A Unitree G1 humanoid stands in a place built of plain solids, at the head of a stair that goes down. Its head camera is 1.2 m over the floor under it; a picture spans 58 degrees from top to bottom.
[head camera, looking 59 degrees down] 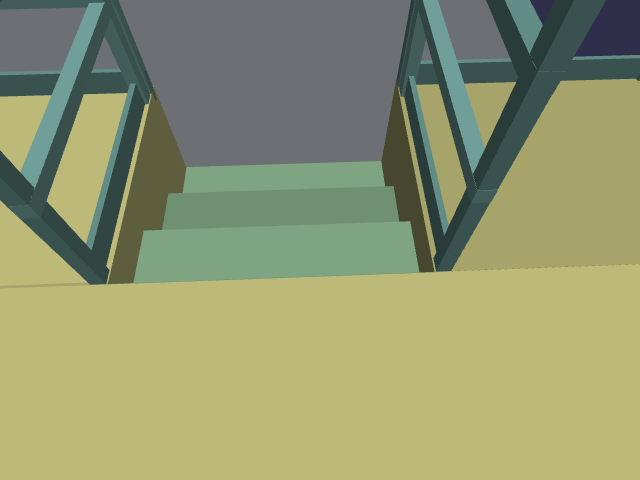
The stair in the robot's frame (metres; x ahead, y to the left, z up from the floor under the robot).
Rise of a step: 0.17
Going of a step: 0.30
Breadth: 1.02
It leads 2 degrees to the left of straight ahead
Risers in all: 4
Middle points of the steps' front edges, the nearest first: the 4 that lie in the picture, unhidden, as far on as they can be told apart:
0.59 0.15 0.00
0.89 0.16 -0.17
1.19 0.17 -0.34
1.49 0.18 -0.51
